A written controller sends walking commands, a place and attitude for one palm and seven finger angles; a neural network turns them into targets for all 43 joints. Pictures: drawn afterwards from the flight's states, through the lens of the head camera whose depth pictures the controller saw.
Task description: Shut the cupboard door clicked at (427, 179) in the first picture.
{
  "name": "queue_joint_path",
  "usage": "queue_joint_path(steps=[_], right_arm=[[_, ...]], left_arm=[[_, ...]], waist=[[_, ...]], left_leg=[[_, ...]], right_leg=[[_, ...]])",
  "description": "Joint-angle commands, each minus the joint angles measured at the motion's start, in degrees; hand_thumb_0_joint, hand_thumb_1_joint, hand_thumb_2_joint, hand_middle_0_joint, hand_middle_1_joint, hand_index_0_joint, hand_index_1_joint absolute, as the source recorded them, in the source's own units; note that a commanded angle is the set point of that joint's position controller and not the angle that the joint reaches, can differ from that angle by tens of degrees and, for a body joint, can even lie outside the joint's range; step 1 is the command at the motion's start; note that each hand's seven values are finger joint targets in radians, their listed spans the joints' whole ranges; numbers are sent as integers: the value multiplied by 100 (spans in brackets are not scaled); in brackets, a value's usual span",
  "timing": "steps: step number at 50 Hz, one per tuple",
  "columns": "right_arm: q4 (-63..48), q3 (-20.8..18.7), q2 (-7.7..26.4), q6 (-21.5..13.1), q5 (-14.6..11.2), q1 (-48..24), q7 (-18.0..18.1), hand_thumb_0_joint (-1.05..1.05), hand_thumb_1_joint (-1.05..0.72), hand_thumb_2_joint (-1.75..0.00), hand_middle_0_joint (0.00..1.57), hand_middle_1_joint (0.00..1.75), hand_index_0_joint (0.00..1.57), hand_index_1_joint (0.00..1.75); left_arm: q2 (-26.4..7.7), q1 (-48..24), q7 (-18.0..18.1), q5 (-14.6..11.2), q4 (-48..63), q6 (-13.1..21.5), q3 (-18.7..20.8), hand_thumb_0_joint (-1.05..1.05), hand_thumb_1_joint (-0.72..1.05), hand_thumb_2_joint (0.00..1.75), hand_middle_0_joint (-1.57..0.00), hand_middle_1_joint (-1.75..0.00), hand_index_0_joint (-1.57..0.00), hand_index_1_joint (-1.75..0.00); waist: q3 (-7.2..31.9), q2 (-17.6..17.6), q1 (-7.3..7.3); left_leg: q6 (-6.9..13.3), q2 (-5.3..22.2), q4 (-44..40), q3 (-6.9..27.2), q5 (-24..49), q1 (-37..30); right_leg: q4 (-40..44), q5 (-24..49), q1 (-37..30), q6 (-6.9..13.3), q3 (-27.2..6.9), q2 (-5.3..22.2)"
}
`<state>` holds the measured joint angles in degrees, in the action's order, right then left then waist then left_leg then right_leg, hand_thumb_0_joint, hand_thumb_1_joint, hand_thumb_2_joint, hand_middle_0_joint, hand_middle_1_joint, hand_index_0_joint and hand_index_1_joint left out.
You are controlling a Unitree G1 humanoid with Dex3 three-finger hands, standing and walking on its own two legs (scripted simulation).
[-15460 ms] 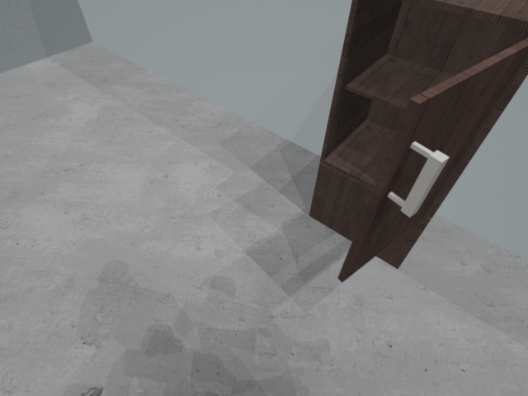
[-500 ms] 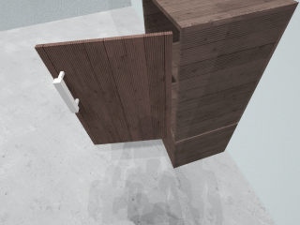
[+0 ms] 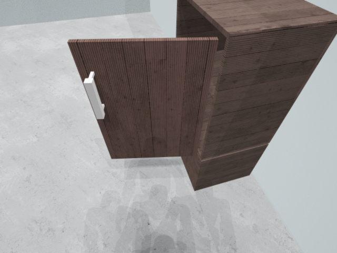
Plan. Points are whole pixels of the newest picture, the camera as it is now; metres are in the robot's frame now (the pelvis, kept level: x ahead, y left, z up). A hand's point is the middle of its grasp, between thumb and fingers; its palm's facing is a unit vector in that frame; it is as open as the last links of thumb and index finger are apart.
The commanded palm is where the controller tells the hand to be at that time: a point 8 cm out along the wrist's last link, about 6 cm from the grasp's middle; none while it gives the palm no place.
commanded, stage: come to a stop and stand still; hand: left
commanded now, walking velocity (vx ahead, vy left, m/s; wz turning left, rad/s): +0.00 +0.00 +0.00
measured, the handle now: (96, 95) +0.56 +0.29 +0.04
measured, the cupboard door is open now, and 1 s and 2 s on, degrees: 76 76 76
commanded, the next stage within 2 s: look again from close up in 0.02 s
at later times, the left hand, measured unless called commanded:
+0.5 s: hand out of the picture -0.01 +0.19 -0.17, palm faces +0.03 -0.98 -0.20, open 7.4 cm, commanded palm none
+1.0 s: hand out of the picture -0.05 +0.19 -0.19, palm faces +0.13 -0.98 -0.14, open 7.4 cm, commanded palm none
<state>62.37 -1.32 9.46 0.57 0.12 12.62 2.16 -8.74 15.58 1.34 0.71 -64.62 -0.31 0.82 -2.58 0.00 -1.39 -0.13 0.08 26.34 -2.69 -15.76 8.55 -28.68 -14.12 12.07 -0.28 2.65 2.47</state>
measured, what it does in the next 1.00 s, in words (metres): stands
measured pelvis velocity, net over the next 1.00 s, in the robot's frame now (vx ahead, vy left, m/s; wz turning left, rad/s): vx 0.00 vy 0.03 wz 0.06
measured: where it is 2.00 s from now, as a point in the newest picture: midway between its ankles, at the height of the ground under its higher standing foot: outside the picture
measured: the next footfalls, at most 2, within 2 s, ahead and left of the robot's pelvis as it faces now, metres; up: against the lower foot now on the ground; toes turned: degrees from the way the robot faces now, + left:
right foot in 1.26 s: +0.15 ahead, -0.09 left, +0.00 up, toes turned +1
left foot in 1.54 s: +0.19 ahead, +0.17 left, +0.00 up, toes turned +12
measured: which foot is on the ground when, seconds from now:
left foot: down 0.00-1.00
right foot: down 0.00-0.98, up 1.00-1.00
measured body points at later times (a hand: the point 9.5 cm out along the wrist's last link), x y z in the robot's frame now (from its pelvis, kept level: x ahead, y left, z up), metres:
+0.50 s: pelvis -0.03 +0.02 +0.00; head -0.04 +0.02 +0.45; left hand -0.01 +0.24 -0.16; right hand -0.03 -0.20 -0.16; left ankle -0.02 +0.12 -0.74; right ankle +0.01 -0.12 -0.74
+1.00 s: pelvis +0.00 +0.03 -0.01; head -0.01 +0.05 +0.44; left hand -0.05 +0.24 -0.18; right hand -0.01 -0.20 -0.16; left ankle -0.02 +0.12 -0.74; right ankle +0.01 -0.11 -0.73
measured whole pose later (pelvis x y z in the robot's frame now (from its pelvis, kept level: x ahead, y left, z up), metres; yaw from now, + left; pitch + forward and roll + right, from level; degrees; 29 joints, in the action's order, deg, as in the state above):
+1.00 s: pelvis +0.00 +0.03 -0.01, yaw +3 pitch -1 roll +0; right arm 61.1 -0.5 8.6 -0.4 1.4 21.7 0.4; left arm -8.6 22.8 0.7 1.4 -61.6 -0.3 2.1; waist 0.4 2.4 -0.3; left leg 2.6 -1.8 34.6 -1.2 -19.4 13.9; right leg -37.0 -22.2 15.9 -0.2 4.4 4.7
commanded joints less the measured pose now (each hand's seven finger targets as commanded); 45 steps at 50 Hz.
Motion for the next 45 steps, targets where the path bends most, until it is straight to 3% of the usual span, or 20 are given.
queue_joint_path(steps=[1, 3, 5, 6, 7, 8, 9, 10, 13, 15, 17, 23, 34, 36, 39, 43, 45], right_arm=[[-15, -21, 383, -108, 25, 530, -14, 0, -90, -90, 20, 30, 20, 30], [49, 10, 362, -139, 19, 537, -15, 0, -90, -90, 20, 30, 20, 30], [87, 22, 344, -149, 26, 574, -11, 0, -90, -90, 20, 30, 20, 30], [-298, 37, 629, -261, 19, 100, -86, 0, -90, -90, 20, 30, 20, 30], [-480, 79, 519, -256, 29, 248, -99, 0, -90, -90, 20, 30, 20, 30], [-402, 71, 332, -318, 80, 812, -94, 0, -90, -90, 20, 30, 20, 30], [-379, 52, 393, -325, 73, 864, -58, 0, -90, -90, 20, 30, 20, 30], [-396, 51, 422, -294, 48, 789, -34, 0, -90, -90, 20, 30, 20, 30], [-457, 65, 465, -215, 70, 681, -54, 0, -90, -90, 20, 30, 20, 30], [-477, 57, 487, -193, 81, 703, -86, 0, -90, -90, 20, 30, 20, 30], [-473, 45, 492, -188, 97, 747, -92, 0, -90, -90, 20, 30, 20, 30], [-498, 15, 553, -185, 103, 800, -95, 0, -90, -90, 20, 30, 20, 30], [-290, 60, 460, -211, 69, 875, -91, 0, -90, -90, 20, 30, 20, 30], [-240, 54, 486, -189, 93, 909, -104, 0, -90, -90, 20, 30, 20, 30], [-300, 22, 519, -118, 130, 847, -132, 0, -90, -90, 20, 30, 20, 30], [-406, 35, 335, -150, 124, 894, -153, 0, -90, -90, 20, 30, 20, 30], [-413, 27, 279, -173, 119, 1009, -175, 0, -90, -90, 20, 30, 20, 30]], left_arm=[[-589, 23, 49, -19, 155, 109, 46, 0, 90, 90, -20, -30, -20, -30], [-518, 68, 56, -19, 142, 74, 45, 0, 90, 90, -20, -30, -20, -30], [-483, 123, 64, -24, 110, 61, 43, 0, 90, 90, -20, -30, -20, -30], [-607, 696, 307, 69, -57, 260, -11, 0, 90, 90, -20, -30, -20, -30], [-825, 548, 258, 54, 53, 331, -1, 0, 90, 90, -20, -30, -20, -30], [-726, 589, 217, 29, 188, 348, -4, 0, 90, 90, -20, -30, -20, -30], [-682, 494, 192, 2, 232, 316, -19, 0, 90, 90, -20, -30, -20, -30], [-658, 409, 168, -2, 274, 270, -23, 0, 90, 90, -20, -30, -20, -30], [-542, 239, 117, 23, 382, 146, -57, 0, 90, 90, -20, -30, -20, -30], [-564, 263, 96, 29, 436, 124, -50, 0, 90, 90, -20, -30, -20, -30], [-596, 308, 88, 36, 500, 113, -30, 0, 90, 90, -20, -30, -20, -30], [-505, 486, 71, 53, 602, 92, -3, 0, 90, 90, -20, -30, -20, -30], [-459, 633, 61, 31, 499, 163, -21, 0, 90, 90, -20, -30, -20, -30], [-483, 709, 47, 54, 460, 166, 10, 0, 90, 90, -20, -30, -20, -30], [-574, 788, 11, 85, 524, 116, 98, 0, 90, 90, -20, -30, -20, -30], [-773, 983, 4, 49, 547, 159, 236, 0, 90, 90, -20, -30, -20, -30], [-832, 843, 12, 57, 623, 157, 283, 0, 90, 90, -20, -30, -20, -30]], waist=[[-172, 500, 203], [-253, 173, 147], [-267, 100, 114], [-120, 112, -69], [48, -142, 197], [933, -207, 249], [1277, -274, 234], [1038, -204, 205], [-255, 145, 161], [-494, 45, 172], [-502, -203, 160], [-384, -20, 127], [-295, 33, 173], [-220, 96, 149], [-515, 177, 96], [-388, 804, 75], [-371, 671, 183]], left_leg=[[65, 504, -625, 365, 648, -57], [111, 557, -790, 427, 522, 124], [107, 552, -890, 458, 292, 243], [-19, 660, 264, 219, 1158, 501], [-64, 472, 72, 179, 1145, 463], [4, 439, 3, 246, 1183, 245], [32, 507, 83, 313, 1642, 94], [51, 572, 11, 367, 1573, 178], [126, 597, -390, 551, 508, 883], [133, 506, -611, 623, -202, 1093], [155, 502, -769, 696, -549, 1221], [215, 561, -1029, 850, -1140, 1460], [178, 477, -814, 653, -489, 1064], [208, 429, -720, 620, -1012, 1058], [275, 303, -492, 613, -1753, 1480], [235, -61, 599, 91, -1005, 1642], [244, -53, 566, 20, -885, 1191]], right_leg=[[1028, 366, 286, 164, -693, 533], [1040, 189, 154, 93, -577, 407], [1051, 100, 72, 82, -557, 384], [579, 2384, -122, 133, -671, 636], [360, 3377, -302, 286, -620, 803], [-46, 3358, -772, 352, -633, 746], [-120, 2969, -910, 332, -505, 664], [-1, 2105, -702, 311, -462, 580], [414, 210, 19, 228, -417, 372], [545, -406, 226, 226, -507, 333], [518, -450, 196, 234, -465, 307], [407, -334, 12, 176, -342, 250], [669, -144, 162, 181, -515, 353], [641, -832, 154, 202, -476, 365], [729, -1907, 368, 264, -607, 434], [1179, -2452, 183, 580, -1212, 1028], [1183, -2604, 613, 626, -1086, 1158]])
